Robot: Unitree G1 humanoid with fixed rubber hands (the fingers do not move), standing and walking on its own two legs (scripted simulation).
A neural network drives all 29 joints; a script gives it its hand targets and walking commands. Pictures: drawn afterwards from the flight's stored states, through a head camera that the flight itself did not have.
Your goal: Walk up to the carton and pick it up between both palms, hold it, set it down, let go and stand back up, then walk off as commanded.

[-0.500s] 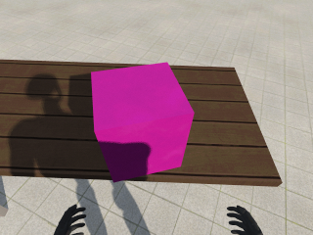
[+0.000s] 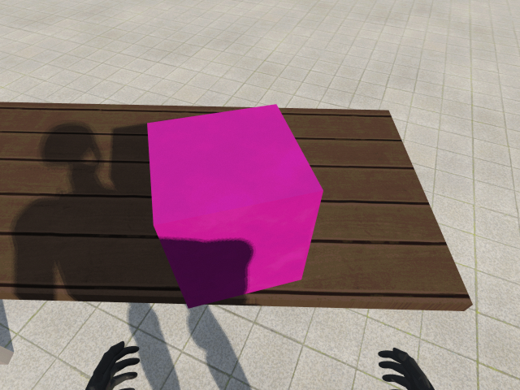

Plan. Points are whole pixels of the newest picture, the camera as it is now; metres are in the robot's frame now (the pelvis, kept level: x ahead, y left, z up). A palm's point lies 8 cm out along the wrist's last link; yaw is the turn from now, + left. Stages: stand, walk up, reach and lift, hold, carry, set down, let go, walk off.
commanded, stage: stand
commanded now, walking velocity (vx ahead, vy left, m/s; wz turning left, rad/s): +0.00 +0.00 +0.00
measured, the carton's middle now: (231, 208) +0.40 +0.07 +0.05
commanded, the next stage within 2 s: none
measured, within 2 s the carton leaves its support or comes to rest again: neither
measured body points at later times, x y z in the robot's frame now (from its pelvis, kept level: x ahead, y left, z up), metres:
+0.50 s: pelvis +0.00 +0.02 +0.00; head +0.02 +0.03 +0.45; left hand +0.12 +0.31 -0.10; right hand +0.14 -0.24 -0.10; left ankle -0.01 +0.15 -0.74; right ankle -0.05 -0.11 -0.74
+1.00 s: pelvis +0.00 +0.02 +0.00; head +0.02 +0.02 +0.45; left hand +0.11 +0.32 -0.10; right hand +0.13 -0.24 -0.10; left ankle -0.01 +0.15 -0.74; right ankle -0.05 -0.11 -0.74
